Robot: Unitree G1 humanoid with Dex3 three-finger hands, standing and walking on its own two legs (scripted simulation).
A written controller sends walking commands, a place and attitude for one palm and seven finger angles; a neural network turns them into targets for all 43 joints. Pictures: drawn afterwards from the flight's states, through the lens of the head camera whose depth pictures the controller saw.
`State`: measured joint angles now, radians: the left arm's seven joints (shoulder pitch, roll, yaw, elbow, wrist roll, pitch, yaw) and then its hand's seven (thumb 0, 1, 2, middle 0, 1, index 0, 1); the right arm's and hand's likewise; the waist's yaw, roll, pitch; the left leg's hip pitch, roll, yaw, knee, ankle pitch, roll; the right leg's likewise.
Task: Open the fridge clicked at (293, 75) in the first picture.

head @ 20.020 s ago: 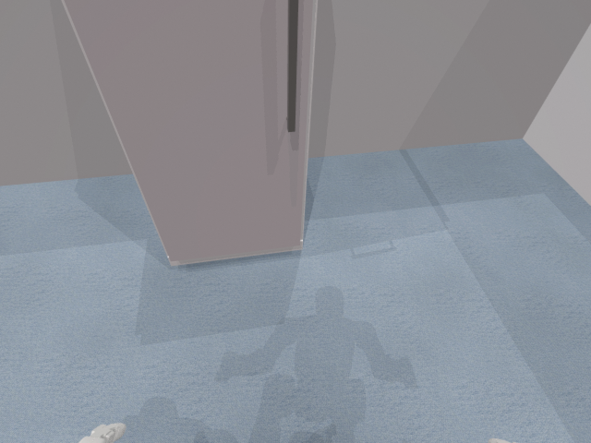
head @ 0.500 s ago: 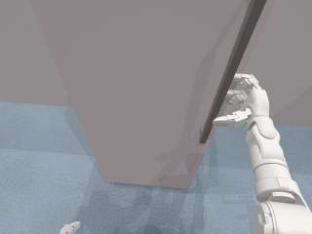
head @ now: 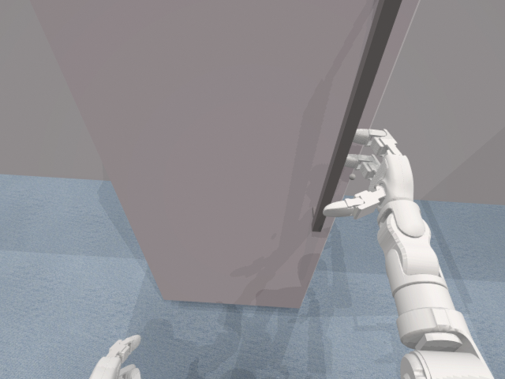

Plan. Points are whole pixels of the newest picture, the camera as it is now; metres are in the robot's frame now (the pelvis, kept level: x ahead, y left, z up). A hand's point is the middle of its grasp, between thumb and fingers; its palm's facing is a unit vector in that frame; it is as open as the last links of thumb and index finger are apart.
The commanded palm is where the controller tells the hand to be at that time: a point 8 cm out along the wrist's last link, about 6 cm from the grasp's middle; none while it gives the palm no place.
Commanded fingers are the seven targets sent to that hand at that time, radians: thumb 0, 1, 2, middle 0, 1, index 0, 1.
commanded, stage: slide the fingers in behind the handle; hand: right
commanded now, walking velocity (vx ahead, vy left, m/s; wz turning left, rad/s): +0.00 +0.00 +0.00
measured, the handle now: (340, 141) +0.47 -0.10 +0.15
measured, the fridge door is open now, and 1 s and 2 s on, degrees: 0 0 0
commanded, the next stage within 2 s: grip the handle and tug to test in 1.26 s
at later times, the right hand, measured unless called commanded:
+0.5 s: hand (332, 168) +0.42 -0.09 +0.14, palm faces -0.02 +1.00 +0.03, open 14.0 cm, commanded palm +0.38 -0.14 +0.14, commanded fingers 0.00 0.50 -0.30 0.30 1.20 0.30 1.20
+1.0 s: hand (328, 171) +0.41 -0.08 +0.14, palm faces -0.01 +1.00 +0.01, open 14.1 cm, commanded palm +0.38 -0.13 +0.14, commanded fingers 0.00 0.50 -0.30 0.30 1.20 0.30 1.20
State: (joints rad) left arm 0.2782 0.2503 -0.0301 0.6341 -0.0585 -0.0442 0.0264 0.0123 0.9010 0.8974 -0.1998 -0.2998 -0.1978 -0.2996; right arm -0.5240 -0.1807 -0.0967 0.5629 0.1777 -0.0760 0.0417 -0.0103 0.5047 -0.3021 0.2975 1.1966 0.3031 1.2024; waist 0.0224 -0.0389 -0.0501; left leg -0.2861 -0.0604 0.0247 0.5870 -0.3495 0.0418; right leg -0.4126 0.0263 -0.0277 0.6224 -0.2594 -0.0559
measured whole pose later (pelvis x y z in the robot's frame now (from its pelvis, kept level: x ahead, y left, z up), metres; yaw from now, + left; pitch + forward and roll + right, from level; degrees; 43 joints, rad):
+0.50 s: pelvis +0.00 +0.00 +0.00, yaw +1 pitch +3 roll +1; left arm 0.31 0.24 -0.03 0.66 -0.04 -0.04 0.02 0.01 0.90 0.90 -0.20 -0.30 -0.20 -0.30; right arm -0.57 -0.14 -0.10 0.62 0.15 -0.08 -0.03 -0.01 0.50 -0.30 0.30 1.20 0.30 1.20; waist 0.05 -0.03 -0.05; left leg -0.30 -0.06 0.01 0.58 -0.34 0.05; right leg -0.41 0.02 -0.04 0.61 -0.25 -0.05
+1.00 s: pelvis +0.01 +0.02 +0.00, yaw +0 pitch +3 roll +0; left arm 0.26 0.24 -0.03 0.64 -0.05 -0.02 0.02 0.01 0.90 0.90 -0.20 -0.30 -0.20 -0.30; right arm -0.54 -0.13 -0.05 0.56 0.16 -0.05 -0.03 -0.01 0.50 -0.30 0.28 1.19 0.28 1.19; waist 0.02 -0.03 -0.05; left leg -0.27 -0.07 0.03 0.57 -0.35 0.06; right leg -0.39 0.02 -0.02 0.59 -0.25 -0.04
